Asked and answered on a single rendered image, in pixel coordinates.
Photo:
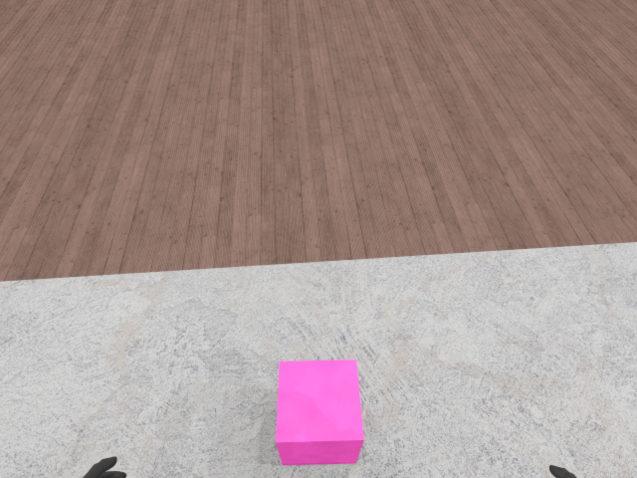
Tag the carton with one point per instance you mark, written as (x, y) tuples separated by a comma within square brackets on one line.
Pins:
[(319, 417)]

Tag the robot left hand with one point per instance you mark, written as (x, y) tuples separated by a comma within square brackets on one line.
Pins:
[(100, 470)]

